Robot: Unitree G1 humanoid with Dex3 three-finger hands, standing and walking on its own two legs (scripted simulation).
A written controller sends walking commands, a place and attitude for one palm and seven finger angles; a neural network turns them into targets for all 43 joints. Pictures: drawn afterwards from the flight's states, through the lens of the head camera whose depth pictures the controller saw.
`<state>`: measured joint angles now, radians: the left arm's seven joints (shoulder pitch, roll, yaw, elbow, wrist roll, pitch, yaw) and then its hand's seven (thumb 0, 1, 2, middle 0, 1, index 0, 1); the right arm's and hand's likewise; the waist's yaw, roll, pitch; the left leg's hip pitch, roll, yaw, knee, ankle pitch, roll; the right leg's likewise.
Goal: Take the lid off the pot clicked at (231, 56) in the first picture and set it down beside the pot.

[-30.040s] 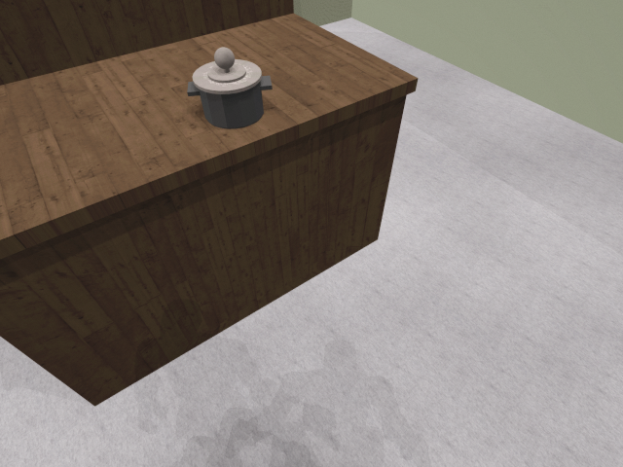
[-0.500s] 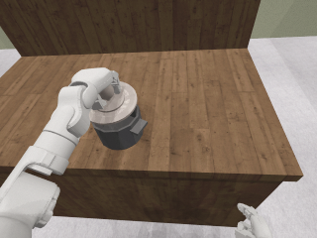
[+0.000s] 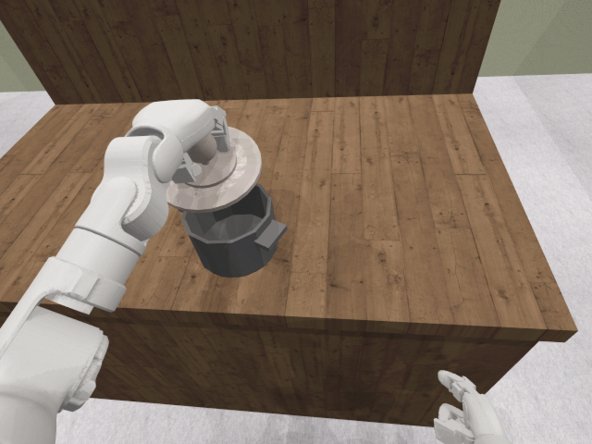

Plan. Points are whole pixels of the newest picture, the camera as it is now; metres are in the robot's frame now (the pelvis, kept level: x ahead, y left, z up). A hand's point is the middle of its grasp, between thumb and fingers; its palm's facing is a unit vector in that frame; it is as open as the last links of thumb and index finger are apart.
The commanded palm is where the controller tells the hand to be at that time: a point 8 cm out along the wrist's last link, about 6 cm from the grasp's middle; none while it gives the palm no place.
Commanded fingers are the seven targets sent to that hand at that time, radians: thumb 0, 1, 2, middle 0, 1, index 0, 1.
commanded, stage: lift the lid straight up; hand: left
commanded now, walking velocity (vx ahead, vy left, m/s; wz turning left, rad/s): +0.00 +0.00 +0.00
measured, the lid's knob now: (200, 146) +0.45 +0.15 +0.19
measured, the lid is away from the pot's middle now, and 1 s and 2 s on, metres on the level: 0.01 0.03 0.11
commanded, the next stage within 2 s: move the lid sideways beside the pot in 0.98 s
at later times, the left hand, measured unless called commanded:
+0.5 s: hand (201, 123) +0.43 +0.13 +0.24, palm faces -0.06 +0.01 -1.00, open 7.1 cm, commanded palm +0.40 +0.14 +0.31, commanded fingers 0.00 0.83 0.85 -1.28 -1.13 -0.79 -0.99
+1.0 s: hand (195, 104) +0.44 +0.13 +0.26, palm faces -0.05 +0.01 -1.00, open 7.1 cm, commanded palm +0.41 +0.15 +0.33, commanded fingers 0.00 0.83 0.85 -1.28 -1.13 -0.79 -0.99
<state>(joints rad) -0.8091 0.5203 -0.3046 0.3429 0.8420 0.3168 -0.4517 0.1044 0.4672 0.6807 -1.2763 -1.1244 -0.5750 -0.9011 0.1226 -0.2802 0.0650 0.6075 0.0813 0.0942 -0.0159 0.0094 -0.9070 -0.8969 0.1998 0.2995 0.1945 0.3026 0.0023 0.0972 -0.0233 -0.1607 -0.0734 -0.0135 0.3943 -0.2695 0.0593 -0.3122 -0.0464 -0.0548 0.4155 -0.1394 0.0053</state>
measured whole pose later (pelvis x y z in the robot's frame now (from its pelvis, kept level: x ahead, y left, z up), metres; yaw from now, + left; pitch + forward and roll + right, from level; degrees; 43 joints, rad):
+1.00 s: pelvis +0.00 -0.02 +0.00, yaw +0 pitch +3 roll +1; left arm -1.01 0.55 -0.30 0.42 0.87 0.38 -0.48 0.10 0.46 0.68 -1.28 -1.12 -0.58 -0.90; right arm 0.12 -0.30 0.07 0.61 0.10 0.11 -0.03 0.01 -0.91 -0.90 0.20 0.30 0.19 0.30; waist 0.00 0.11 -0.04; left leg -0.18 -0.05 -0.01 0.39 -0.26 0.03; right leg -0.34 -0.03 -0.05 0.43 -0.14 -0.02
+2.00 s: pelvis +0.00 +0.01 +0.00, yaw +0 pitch +3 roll +0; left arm -0.95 0.73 -0.17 0.45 0.88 0.23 -0.56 0.10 0.47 0.68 -1.29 -1.12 -0.58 -0.90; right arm 0.17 -0.30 0.06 0.60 0.10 0.13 -0.03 0.01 -0.91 -0.90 0.20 0.30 0.19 0.30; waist 0.00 0.09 -0.03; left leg -0.18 -0.08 -0.02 0.38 -0.25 0.07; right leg -0.32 -0.05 -0.06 0.37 -0.11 0.01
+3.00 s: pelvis +0.01 +0.01 +0.00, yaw +1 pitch +5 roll -1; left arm -0.96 0.92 -0.01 0.64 0.93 0.13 -0.57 0.10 0.47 0.68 -1.29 -1.12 -0.58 -0.90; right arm 0.19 -0.32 0.06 0.61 0.11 0.18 -0.05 0.01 -0.91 -0.90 0.20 0.30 0.20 0.30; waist -0.02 0.08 -0.01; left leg -0.20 -0.06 -0.03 0.40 -0.28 0.07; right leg -0.31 -0.04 -0.08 0.34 -0.11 0.01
